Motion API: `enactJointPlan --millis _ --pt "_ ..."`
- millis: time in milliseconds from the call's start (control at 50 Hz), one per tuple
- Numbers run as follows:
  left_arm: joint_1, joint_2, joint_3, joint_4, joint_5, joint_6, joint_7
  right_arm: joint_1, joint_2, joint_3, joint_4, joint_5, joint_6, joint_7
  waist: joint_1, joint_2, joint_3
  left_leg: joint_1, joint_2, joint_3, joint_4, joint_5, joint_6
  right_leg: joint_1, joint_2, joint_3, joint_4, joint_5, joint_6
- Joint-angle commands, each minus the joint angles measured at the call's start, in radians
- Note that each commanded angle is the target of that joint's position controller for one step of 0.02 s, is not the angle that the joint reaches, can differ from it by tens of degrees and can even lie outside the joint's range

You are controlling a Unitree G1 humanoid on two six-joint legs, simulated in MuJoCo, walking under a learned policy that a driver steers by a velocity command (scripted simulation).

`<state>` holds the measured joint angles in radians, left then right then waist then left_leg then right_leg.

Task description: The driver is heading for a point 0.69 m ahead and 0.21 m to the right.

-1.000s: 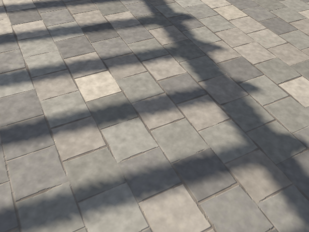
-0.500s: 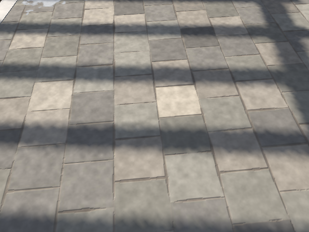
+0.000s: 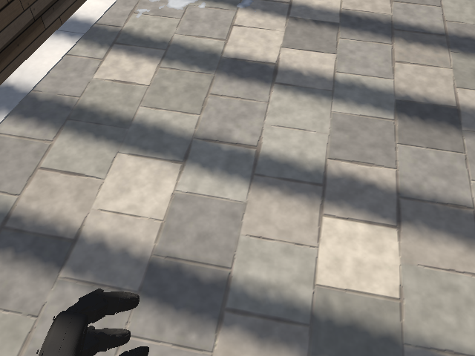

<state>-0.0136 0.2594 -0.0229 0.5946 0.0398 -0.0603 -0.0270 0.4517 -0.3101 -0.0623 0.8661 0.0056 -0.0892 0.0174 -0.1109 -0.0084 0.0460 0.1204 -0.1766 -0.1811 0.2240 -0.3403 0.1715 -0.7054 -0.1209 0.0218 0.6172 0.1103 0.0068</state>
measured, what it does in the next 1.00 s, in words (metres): walks ahead, turning right: right foot, then left foot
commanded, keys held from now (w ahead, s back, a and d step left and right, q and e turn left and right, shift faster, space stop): w+e+shift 0.50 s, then shift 0.50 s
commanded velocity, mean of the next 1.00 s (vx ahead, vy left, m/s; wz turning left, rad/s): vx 0.71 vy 0.00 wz -0.41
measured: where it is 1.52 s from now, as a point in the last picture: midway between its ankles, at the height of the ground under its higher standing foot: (270, 216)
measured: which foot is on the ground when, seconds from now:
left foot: down 0.00-0.10, up 0.12-0.50, down 0.52-0.90, up 0.92-1.00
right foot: up 0.00-0.08, down 0.10-0.54, up 0.56-0.86, down 0.88-1.00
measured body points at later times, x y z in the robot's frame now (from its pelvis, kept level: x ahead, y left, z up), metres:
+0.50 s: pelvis +0.49 -0.08 +0.00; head +0.52 -0.09 +0.44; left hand +0.45 +0.21 -0.12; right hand +0.74 -0.31 -0.04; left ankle +0.70 +0.02 -0.71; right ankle +0.27 -0.13 -0.73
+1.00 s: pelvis +0.79 -0.18 -0.01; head +0.82 -0.20 +0.44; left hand +1.09 -0.07 -0.09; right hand +0.72 -0.46 -0.13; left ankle +0.77 +0.00 -0.66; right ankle +0.85 -0.30 -0.73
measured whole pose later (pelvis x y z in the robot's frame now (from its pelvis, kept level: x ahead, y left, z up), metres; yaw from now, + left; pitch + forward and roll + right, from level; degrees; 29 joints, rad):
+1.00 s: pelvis +0.79 -0.18 -0.01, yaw -27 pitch +1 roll +1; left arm 0.02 0.26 0.00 0.67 0.01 -0.03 -0.03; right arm 0.25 -0.31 -0.03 0.84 0.02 -0.05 0.00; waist -0.04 0.00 0.07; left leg -0.35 0.03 -0.04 1.08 -0.61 -0.06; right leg -0.46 0.06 0.02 0.55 -0.11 -0.05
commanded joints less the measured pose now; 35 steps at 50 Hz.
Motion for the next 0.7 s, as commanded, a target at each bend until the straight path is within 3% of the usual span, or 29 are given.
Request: enactJointPlan --millis 20,40,60,80,100,120,140,160,180,200,220,240,280,320,360,400,440,480,500,520,540,560,580,600,620,640,660,700 --pt "-0.046 0.104 0.032 -0.046 -0.007 -0.013 0.005 0.031 -0.17 -0.034 -0.018 -0.011 -0.027 -0.009 0.014 0.06 -0.003 -0.076 0.242 -0.032 -0.019 0.945 0.02 0.259 0.109 -0.12 -0.104 0.022 -0.074" --pt "0.017 0.137 0.048 -0.027 -0.007 -0.015 0.009 0.03 -0.197 -0.039 -0.012 -0.021 -0.025 -0.018 0.053 0.092 -0.053 -0.002 0.267 -0.016 0.069 1.124 -0.001 0.307 0.146 -0.127 -0.101 -0.063 -0.092" --pt "0.149 0.176 0.068 0.013 -0.016 -0.015 0.016 0.009 -0.221 -0.044 -0.009 -0.042 -0.015 -0.025 0.128 0.126 -0.12 0.043 0.286 0.005 0.213 1.271 -0.014 0.399 0.178 -0.123 -0.08 -0.159 -0.11" --pt "0.368 0.208 0.088 0.082 -0.026 -0.01 0.027 -0.051 -0.224 -0.047 -0.015 -0.061 0.0 -0.033 0.251 0.134 -0.201 0.011 0.282 0.05 0.451 1.317 -0.026 0.569 0.188 -0.132 -0.092 -0.223 -0.129" --pt "0.591 0.249 0.109 0.145 -0.025 0.0 0.041 -0.114 -0.193 -0.039 -0.03 -0.071 0.006 -0.038 0.366 0.102 -0.274 -0.18 0.243 0.09 0.793 1.139 -0.038 0.812 0.111 -0.05 -0.037 -0.351 -0.163" --pt "0.622 0.342 0.135 0.164 0.005 0.002 0.042 -0.036 -0.033 0.001 -0.082 -0.039 -0.005 -0.021 0.26 -0.235 -0.331 -0.596 0.065 0.138 1.251 0.256 -0.104 1.071 -0.122 0.461 -0.086 -0.573 -0.309" --pt "0.528 0.283 0.13 0.17 -0.013 0.011 0.016 -0.006 -0.046 0.018 -0.1 -0.034 -0.03 -0.01 0.194 -0.289 -0.336 -0.829 0.03 0.08 1.314 -0.062 -0.101 1.099 -0.185 0.929 -0.348 -0.692 -0.375" --pt "0.399 0.223 0.126 0.139 -0.013 0.007 0.007 -0.108 -0.083 0.022 -0.114 -0.038 -0.035 -0.014 0.177 -0.122 -0.183 -0.897 0.132 0.041 1.279 0.051 -0.091 0.972 -0.17 0.799 -0.372 -0.714 -0.371" --pt "0.393 0.172 0.118 0.154 -0.022 0.004 0.0 -0.199 -0.105 0.026 -0.133 -0.052 -0.04 -0.01 0.178 0.019 -0.126 -0.858 0.169 0.05 1.201 0.09 -0.095 0.843 -0.134 0.68 -0.37 -0.624 -0.347" --pt "0.412 0.14 0.108 0.179 -0.019 0.001 0.002 -0.254 -0.096 0.031 -0.157 -0.064 -0.039 -0.007 0.158 0.065 -0.062 -0.824 0.196 0.06 1.118 0.09 -0.104 0.722 -0.085 0.584 -0.381 -0.536 -0.317" --pt "0.431 0.117 0.096 0.209 -0.021 -0.003 0.009 -0.272 -0.077 0.039 -0.187 -0.08 -0.027 -0.001 0.122 0.056 -0.022 -0.797 0.211 0.064 1.056 0.076 -0.124 0.628 -0.037 0.525 -0.397 -0.486 -0.301" --pt "0.441 0.128 0.097 0.228 -0.025 -0.01 0.013 -0.269 -0.057 0.05 -0.198 -0.091 -0.014 0.005 0.098 0.019 0.003 -0.79 0.227 0.073 1.002 0.055 -0.141 0.575 -0.008 0.49 -0.413 -0.457 -0.303" --pt "0.46 0.158 0.105 0.236 -0.034 -0.024 0.015 -0.312 -0.048 0.066 -0.233 -0.094 0.004 0.011 0.088 -0.008 0.037 -0.801 0.253 0.103 0.881 0.029 -0.173 0.489 0.013 0.447 -0.456 -0.411 -0.318" --pt "0.455 0.171 0.113 0.225 -0.033 -0.028 0.017 -0.45 -0.045 0.082 -0.294 -0.074 0.001 0.022 0.111 -0.011 0.086 -0.744 0.253 0.153 0.669 0.155 -0.205 0.37 0.047 0.396 -0.52 -0.338 -0.31" --pt "0.456 0.183 0.125 0.224 -0.041 -0.03 0.012 -0.537 -0.018 0.099 -0.324 -0.054 -0.002 0.033 0.145 -0.036 0.085 -0.598 0.227 0.186 0.47 0.335 -0.214 0.305 0.091 0.341 -0.537 -0.217 -0.26" --pt "0.492 0.201 0.133 0.233 -0.056 -0.032 0.006 -0.559 -0.021 0.097 -0.331 -0.042 -0.003 0.029 0.174 -0.042 0.044 -0.506 0.201 0.195 0.402 0.462 -0.204 0.359 0.074 0.347 -0.515 -0.024 -0.229" --pt "0.52 0.208 0.137 0.243 -0.057 -0.026 0.012 -0.568 -0.042 0.089 -0.337 -0.043 -0.006 0.017 0.186 -0.042 0.013 -0.493 0.185 0.185 0.326 0.436 -0.191 0.493 0.065 0.352 -0.432 0.112 -0.202" --pt "0.527 0.234 0.142 0.25 -0.049 -0.021 0.021 -0.468 -0.091 0.064 -0.31 -0.045 -0.012 -0.002 0.141 -0.037 -0.085 -0.343 0.138 0.188 0.278 0.296 -0.168 0.58 0.07 0.343 -0.226 0.376 -0.161" --pt "0.501 0.263 0.149 0.246 -0.045 -0.022 0.018 -0.324 -0.12 0.046 -0.273 -0.043 -0.018 -0.016 0.06 -0.032 -0.174 -0.165 0.145 0.182 0.27 0.247 -0.153 0.551 0.097 0.323 -0.03 0.413 -0.141" --pt "0.468 0.249 0.147 0.236 -0.043 -0.03 0.015 -0.141 -0.169 0.023 -0.234 -0.057 -0.026 -0.037 -0.026 -0.026 -0.257 0.039 0.243 0.113 0.288 0.184 -0.125 0.438 0.138 0.293 0.212 0.296 -0.121" --pt "0.49 0.1 0.113 0.204 -0.059 -0.039 0.026 0.021 -0.24 -0.003 -0.215 -0.095 -0.029 -0.056 -0.04 0.141 -0.393 0.268 0.549 -0.19 0.281 0.119 -0.061 0.25 0.203 0.182 0.551 -0.248 -0.101" --pt "0.574 0.082 0.097 0.16 -0.077 -0.027 0.033 -0.018 -0.292 -0.021 -0.208 -0.083 -0.016 -0.045 0.032 0.363 -0.52 0.348 0.719 -0.622 0.193 0.355 0.077 0.068 0.266 0.087 0.797 -0.644 -0.068" --pt "0.509 0.141 0.106 0.192 -0.045 -0.008 0.046 -0.083 -0.179 -0.01 -0.218 -0.063 -0.012 -0.036 0.036 0.187 -0.392 0.252 0.655 -0.5 0.221 0.501 0.086 -0.018 0.171 0.085 0.822 -0.567 -0.073" --pt "0.404 0.134 0.105 0.187 -0.027 -0.001 0.043 -0.122 -0.072 0.017 -0.208 -0.053 -0.019 -0.027 0.025 0.094 -0.251 0.125 0.588 -0.304 0.236 0.722 0.07 -0.033 0.151 0.07 0.778 -0.527 -0.062" --pt "0.341 0.109 0.103 0.173 -0.019 0.003 0.035 -0.124 -0.032 0.027 -0.183 -0.055 -0.023 -0.022 0.035 0.06 -0.171 0.043 0.535 -0.186 0.222 0.85 0.043 -0.049 0.136 0.07 0.723 -0.525 -0.056" --pt "0.313 0.088 0.095 0.125 -0.078 -0.005 0.039 -0.172 -0.051 0.011 -0.188 0.005 -0.031 -0.023 0.052 0.171 -0.146 0.05 0.477 -0.115 0.189 0.871 0.041 -0.081 0.091 0.093 0.713 -0.557 -0.029" --pt "0.267 0.088 0.091 0.105 -0.087 -0.002 0.035 -0.171 -0.043 0.012 -0.164 0.008 -0.034 -0.024 0.059 0.157 -0.119 -0.021 0.463 -0.091 0.145 0.864 0.032 -0.057 0.083 0.087 0.67 -0.565 -0.028" --pt "0.247 0.047 0.076 0.066 -0.078 0.01 0.025 -0.251 -0.039 0.009 -0.154 0.012 -0.033 -0.024 0.13 0.089 -0.063 -0.159 0.473 -0.04 0.092 0.845 0.035 -0.006 0.067 0.083 0.45 -0.566 -0.017"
